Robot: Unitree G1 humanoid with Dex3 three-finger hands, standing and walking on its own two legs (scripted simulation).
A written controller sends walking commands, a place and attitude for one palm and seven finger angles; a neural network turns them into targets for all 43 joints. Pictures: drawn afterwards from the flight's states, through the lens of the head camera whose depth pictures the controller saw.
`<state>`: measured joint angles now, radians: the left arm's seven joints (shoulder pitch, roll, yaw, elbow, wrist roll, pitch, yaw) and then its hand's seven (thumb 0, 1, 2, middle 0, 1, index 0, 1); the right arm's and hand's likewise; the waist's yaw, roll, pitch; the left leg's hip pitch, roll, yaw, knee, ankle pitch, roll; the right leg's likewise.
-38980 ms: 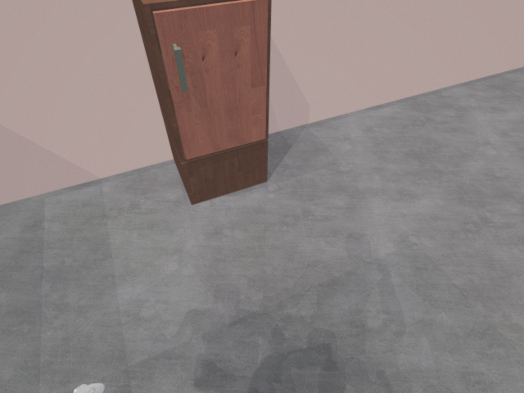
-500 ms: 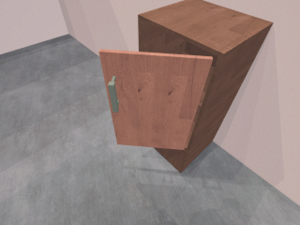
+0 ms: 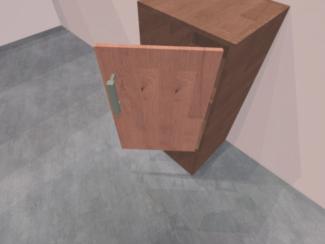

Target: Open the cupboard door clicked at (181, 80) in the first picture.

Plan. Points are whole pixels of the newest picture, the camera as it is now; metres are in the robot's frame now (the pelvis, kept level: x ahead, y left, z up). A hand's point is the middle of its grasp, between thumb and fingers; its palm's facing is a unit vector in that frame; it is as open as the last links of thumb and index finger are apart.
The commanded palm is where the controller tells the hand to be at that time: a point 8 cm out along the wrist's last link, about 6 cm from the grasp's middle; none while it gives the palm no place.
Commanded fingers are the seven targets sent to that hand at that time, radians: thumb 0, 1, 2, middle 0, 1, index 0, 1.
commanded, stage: come to a stop and stand still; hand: left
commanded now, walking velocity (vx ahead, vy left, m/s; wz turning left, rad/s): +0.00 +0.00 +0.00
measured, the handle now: (115, 94) +0.58 +0.20 -0.02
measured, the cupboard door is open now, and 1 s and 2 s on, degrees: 42 42 42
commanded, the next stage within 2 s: look again from close up in 0.68 s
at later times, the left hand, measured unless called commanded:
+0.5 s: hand out of the picture -0.09 +0.21 -0.17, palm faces +0.05 -0.98 -0.21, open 7.4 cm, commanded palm none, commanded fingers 0.00 0.90 0.90 -0.20 -0.30 -0.20 -0.30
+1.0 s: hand out of the picture -0.11 +0.18 -0.17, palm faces +0.08 -0.99 -0.13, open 7.4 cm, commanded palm none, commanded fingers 0.00 0.90 0.90 -0.20 -0.30 -0.20 -0.30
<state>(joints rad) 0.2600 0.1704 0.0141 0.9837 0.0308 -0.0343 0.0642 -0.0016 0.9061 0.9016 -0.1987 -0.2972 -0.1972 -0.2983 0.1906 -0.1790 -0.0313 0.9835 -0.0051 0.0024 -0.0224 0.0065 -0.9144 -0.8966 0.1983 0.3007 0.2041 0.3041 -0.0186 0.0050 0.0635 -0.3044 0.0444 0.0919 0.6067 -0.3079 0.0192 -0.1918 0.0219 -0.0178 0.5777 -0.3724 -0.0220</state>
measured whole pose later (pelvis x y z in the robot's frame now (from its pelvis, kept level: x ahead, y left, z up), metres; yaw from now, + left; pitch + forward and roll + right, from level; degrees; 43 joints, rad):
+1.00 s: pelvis -0.07 +0.03 +0.01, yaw +3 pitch -1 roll -1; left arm 0.40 0.13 -0.01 1.08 0.03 -0.01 0.03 0.00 0.91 0.90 -0.20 -0.30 -0.20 -0.30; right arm 0.29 -0.14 -0.01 1.09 -0.01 0.00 -0.01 0.01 -0.92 -0.90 0.20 0.30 0.20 0.30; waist 0.00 -0.02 -0.01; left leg -0.34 -0.03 0.06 0.46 -0.11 0.07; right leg -0.24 -0.01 0.01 0.49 -0.24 0.01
